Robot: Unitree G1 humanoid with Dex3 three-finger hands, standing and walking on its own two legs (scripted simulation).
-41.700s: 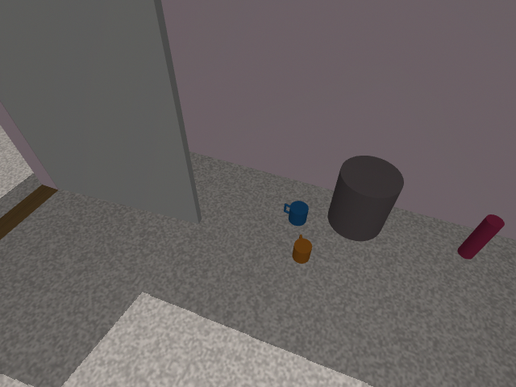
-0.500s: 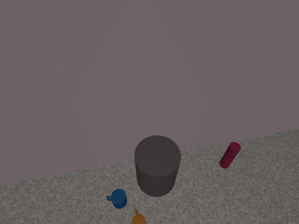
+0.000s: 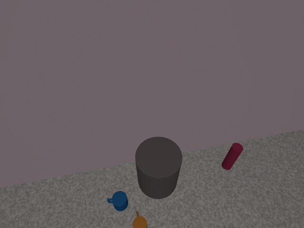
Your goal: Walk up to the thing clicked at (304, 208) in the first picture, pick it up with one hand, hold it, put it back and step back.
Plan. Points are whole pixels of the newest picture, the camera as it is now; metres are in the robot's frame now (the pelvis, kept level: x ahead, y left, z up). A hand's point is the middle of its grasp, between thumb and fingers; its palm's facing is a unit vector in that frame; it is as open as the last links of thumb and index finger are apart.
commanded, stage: stand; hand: left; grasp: from above
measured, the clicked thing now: (117, 201) +0.45 +0.24 -0.74
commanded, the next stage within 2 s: step back in 0.10 s
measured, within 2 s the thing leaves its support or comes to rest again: neither
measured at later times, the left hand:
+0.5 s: hand out of the picture +0.09 +0.31 -0.18, palm faces +0.00 -0.93 -0.37, open 7.4 cm
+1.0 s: hand out of the picture -0.04 +0.30 -0.14, palm faces -0.03 -0.91 -0.42, open 7.4 cm
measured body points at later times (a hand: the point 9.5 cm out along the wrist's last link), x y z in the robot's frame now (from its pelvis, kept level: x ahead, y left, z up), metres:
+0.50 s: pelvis -0.06 +0.05 -0.02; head +0.03 +0.07 +0.42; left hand +0.09 +0.36 -0.15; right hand +0.00 -0.27 -0.13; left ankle -0.04 +0.14 -0.75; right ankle -0.05 -0.10 -0.69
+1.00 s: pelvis -0.15 +0.04 -0.01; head -0.10 +0.01 +0.43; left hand -0.04 +0.34 -0.12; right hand -0.06 -0.28 -0.15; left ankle -0.18 +0.19 -0.66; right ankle -0.12 -0.07 -0.75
